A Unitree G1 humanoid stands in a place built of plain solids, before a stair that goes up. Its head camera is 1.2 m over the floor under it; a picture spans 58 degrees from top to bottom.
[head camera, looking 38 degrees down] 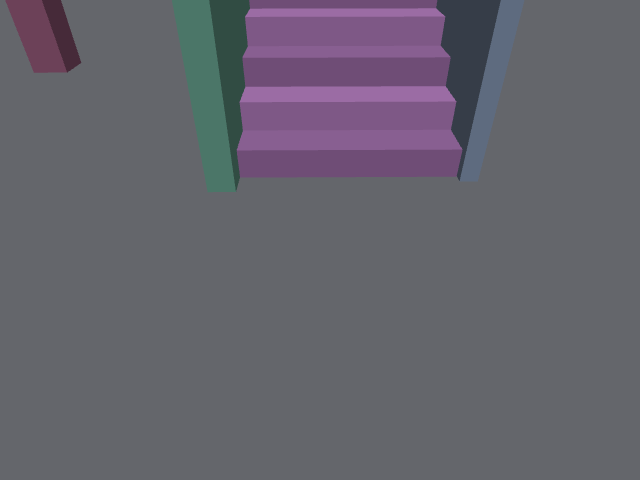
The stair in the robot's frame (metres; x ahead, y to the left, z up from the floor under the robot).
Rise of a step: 0.16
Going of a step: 0.25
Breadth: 1.20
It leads straight ahead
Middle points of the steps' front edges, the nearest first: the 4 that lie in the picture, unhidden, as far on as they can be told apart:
2.10 -0.16 0.17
2.35 -0.16 0.33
2.61 -0.15 0.49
2.86 -0.15 0.66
